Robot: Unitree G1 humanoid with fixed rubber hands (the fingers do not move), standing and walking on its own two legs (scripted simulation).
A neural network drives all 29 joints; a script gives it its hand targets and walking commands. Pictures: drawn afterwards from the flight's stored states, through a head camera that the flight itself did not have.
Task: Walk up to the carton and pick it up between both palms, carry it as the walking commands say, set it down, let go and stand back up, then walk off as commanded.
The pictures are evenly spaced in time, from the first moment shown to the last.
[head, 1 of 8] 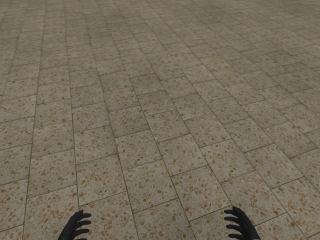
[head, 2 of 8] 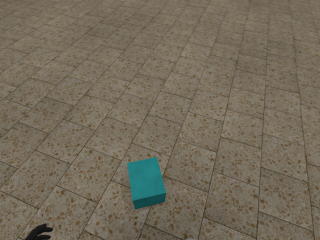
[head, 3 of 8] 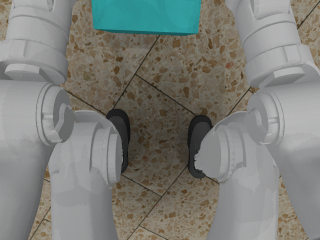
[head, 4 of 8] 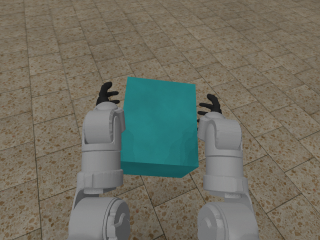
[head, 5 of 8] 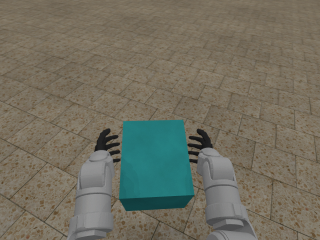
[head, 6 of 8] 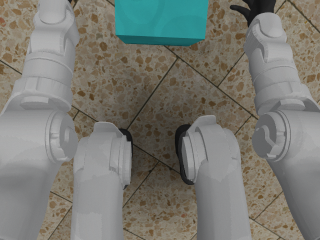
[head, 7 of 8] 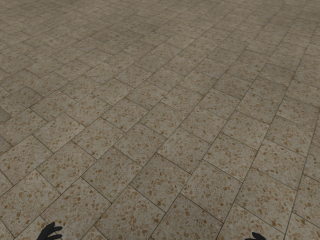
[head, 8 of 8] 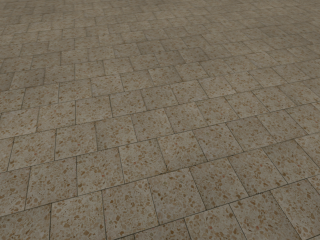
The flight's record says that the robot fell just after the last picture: no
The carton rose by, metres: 0.72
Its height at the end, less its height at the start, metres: +0.00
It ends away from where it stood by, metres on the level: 0.35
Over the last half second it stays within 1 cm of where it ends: yes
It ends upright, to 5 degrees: yes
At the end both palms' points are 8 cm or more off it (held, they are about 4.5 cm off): yes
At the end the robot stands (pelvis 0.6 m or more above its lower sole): yes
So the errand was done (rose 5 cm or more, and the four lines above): yes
